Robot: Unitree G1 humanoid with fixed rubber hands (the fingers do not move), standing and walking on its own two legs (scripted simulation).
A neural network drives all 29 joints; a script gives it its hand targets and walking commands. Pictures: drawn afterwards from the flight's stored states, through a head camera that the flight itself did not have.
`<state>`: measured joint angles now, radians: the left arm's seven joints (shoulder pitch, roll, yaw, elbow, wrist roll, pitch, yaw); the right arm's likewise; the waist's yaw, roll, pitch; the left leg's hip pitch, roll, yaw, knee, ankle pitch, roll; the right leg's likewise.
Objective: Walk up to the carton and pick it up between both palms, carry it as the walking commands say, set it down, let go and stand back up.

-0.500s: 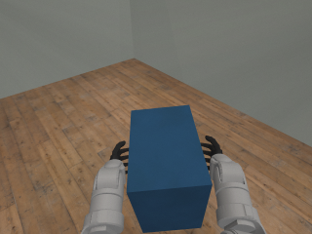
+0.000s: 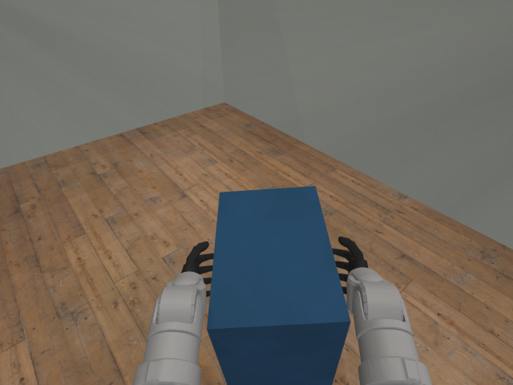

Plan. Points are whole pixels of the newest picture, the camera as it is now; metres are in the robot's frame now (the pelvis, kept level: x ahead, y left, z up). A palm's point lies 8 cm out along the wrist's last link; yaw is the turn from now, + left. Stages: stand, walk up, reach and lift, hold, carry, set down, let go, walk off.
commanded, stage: reach and lift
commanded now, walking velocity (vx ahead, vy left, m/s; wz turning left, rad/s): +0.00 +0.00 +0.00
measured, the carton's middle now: (273, 291) +0.32 +0.00 -0.01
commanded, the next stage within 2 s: hold in 0.30 s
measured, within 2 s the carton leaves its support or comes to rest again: neither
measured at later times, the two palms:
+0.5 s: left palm (187, 291) +0.28 +0.14 +0.05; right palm (356, 286) +0.29 -0.13 +0.06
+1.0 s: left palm (199, 281) +0.30 +0.12 +0.05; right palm (364, 278) +0.30 -0.14 +0.07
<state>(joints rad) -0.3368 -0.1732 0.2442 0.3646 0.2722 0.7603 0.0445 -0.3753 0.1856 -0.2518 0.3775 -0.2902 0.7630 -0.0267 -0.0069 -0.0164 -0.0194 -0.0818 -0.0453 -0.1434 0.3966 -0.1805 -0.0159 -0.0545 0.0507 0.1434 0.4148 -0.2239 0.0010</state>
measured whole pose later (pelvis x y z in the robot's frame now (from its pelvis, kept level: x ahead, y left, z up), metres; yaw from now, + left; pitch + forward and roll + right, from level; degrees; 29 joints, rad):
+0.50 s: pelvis -0.02 +0.01 +0.00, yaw +0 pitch -9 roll +0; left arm -0.39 -0.19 0.31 0.40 0.30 0.74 0.03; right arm -0.44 0.20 -0.32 0.43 -0.31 0.74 -0.02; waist -0.01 -0.02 0.01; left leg -0.11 -0.05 -0.13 0.45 -0.18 -0.01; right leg -0.09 0.05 0.14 0.47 -0.23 0.01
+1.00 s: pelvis -0.01 -0.01 -0.02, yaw -2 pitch +2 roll -1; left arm -0.30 -0.16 0.17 0.09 0.17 0.86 0.10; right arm -0.35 0.18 -0.18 0.10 -0.17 0.87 -0.09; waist 0.01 -0.01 -0.09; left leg -0.39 0.01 -0.08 0.60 -0.25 -0.03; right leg -0.36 0.06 0.07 0.59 -0.23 -0.01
